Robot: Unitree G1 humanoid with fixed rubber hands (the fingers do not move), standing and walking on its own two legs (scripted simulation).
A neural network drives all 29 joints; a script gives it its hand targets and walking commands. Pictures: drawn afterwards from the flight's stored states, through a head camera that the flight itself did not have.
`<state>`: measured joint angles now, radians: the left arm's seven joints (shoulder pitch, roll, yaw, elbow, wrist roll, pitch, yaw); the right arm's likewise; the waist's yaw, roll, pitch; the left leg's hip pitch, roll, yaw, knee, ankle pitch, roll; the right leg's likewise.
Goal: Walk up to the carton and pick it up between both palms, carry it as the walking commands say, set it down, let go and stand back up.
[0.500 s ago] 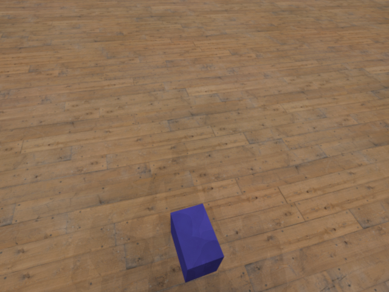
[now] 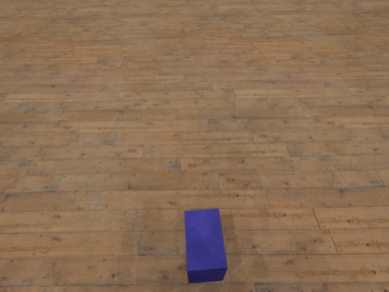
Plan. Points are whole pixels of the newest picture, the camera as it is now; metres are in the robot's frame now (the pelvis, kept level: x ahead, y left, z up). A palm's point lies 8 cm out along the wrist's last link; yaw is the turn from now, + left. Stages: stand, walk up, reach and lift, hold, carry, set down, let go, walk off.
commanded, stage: walk up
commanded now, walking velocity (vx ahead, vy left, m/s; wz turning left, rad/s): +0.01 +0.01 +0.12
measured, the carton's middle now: (203, 246) +0.43 -0.02 -0.65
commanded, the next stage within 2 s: none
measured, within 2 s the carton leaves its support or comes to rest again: neither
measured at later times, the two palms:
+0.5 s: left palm out of the picture +0.02 +0.27 -0.13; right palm out of the picture +0.05 -0.20 -0.14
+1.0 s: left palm out of the picture +0.02 +0.28 -0.13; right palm out of the picture +0.07 -0.24 -0.13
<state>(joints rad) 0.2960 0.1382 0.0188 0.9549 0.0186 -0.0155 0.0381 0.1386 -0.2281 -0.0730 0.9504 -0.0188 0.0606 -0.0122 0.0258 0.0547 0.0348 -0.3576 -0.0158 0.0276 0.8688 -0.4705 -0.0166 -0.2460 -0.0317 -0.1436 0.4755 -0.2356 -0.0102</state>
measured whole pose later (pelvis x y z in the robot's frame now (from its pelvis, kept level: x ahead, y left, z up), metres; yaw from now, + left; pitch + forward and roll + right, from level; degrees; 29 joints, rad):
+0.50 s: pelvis +0.00 +0.03 +0.00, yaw +3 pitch -1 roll +0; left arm 0.25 0.19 0.02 0.99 0.00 0.02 0.04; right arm 0.23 -0.18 -0.03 0.99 0.00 0.02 -0.02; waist -0.01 0.02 0.06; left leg -0.14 -0.07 0.01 0.44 -0.28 0.07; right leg -0.20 -0.10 -0.12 0.46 -0.23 0.05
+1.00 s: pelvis -0.01 +0.02 -0.01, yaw +5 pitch -1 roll +0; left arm 0.25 0.22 0.04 0.95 0.01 0.04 0.03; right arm 0.24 -0.25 -0.04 0.92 -0.03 0.02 -0.02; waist 0.00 0.02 0.03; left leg -0.22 -0.06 -0.03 0.57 -0.33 0.06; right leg -0.25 -0.10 -0.15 0.56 -0.29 0.03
